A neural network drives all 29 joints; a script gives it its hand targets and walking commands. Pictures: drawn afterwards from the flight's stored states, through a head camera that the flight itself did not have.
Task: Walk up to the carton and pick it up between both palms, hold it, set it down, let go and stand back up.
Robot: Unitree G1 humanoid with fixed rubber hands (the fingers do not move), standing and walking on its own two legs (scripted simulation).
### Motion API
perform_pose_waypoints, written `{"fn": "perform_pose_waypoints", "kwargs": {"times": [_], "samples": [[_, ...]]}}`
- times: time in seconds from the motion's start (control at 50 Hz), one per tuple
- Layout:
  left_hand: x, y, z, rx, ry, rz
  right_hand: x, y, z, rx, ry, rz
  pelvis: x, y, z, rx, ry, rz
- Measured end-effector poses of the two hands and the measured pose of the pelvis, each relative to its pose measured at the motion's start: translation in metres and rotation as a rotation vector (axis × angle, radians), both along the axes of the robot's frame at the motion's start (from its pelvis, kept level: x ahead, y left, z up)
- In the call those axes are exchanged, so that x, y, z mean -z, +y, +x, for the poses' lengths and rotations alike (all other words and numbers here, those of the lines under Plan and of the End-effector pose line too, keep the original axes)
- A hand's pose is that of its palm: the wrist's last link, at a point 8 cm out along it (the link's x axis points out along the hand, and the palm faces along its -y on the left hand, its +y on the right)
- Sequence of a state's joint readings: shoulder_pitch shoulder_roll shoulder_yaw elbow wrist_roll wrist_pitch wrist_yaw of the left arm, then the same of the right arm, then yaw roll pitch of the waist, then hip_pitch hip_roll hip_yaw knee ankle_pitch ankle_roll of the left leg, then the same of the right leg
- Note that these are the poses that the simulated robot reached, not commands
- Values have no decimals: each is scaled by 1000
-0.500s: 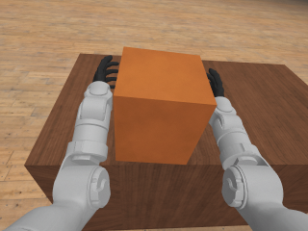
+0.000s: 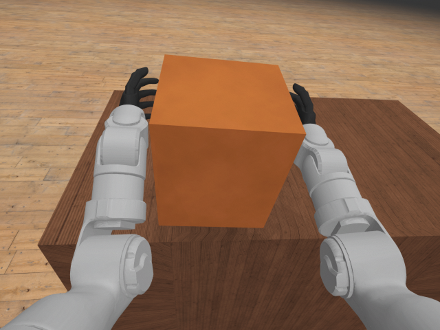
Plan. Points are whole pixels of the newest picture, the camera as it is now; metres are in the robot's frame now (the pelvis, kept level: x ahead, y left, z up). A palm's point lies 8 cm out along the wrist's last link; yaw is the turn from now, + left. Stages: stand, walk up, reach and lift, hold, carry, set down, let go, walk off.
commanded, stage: reach and lift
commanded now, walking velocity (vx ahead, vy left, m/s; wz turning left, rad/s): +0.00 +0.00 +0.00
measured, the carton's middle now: (217, 146) +0.39 -0.01 +0.17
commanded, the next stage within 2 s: hold in 1.38 s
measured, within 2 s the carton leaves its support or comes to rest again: neither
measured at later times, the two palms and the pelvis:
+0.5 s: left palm (124, 94) +0.38 +0.14 +0.28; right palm (307, 110) +0.37 -0.16 +0.26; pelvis +0.00 +0.00 +0.00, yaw +0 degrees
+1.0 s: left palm (123, 81) +0.38 +0.14 +0.30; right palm (312, 95) +0.38 -0.16 +0.29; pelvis +0.01 +0.00 +0.00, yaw -1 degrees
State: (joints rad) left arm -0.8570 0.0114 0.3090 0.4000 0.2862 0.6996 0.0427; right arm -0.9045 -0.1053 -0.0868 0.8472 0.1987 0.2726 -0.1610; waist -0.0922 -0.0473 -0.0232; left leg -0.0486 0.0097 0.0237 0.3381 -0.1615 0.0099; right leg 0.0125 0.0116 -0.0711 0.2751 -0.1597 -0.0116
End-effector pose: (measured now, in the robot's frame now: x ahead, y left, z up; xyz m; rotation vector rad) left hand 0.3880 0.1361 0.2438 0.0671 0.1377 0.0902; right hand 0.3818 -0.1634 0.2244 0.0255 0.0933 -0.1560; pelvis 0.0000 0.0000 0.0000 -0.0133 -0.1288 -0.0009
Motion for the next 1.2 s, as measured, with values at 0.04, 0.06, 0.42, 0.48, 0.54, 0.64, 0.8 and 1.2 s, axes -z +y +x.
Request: {"fn": "perform_pose_waypoints", "kwargs": {"times": [0.04,0.06,0.42,0.48,0.54,0.64,0.8,1.2], "samples": [[-4,1,-2,1,-3,0,-4,1,-2,0,-2,2,0,1,-1,1,-3,0],[-6,1,-2,1,-4,-1,-5,1,-2,1,-3,3,0,1,-1,2,-5,0],[-33,5,-10,1,-11,-9,-35,4,-9,-2,-7,11,0,1,-5,8,-10,-1],[-36,5,-10,2,-10,-10,-38,5,-8,-3,-6,10,0,1,-4,8,-8,-1],[-39,5,-9,3,-9,-10,-42,4,-7,-3,-4,10,0,0,-3,8,-6,-1],[-43,5,-7,6,-8,-10,-47,4,-6,-3,-1,9,0,-1,-1,8,0,-1],[-48,4,-5,11,-10,-12,-55,3,-3,-3,0,8,0,-3,4,9,5,-3],[-65,4,-5,16,-12,-15,-77,2,-3,-5,8,2,1,-6,11,12,24,-4]]}}
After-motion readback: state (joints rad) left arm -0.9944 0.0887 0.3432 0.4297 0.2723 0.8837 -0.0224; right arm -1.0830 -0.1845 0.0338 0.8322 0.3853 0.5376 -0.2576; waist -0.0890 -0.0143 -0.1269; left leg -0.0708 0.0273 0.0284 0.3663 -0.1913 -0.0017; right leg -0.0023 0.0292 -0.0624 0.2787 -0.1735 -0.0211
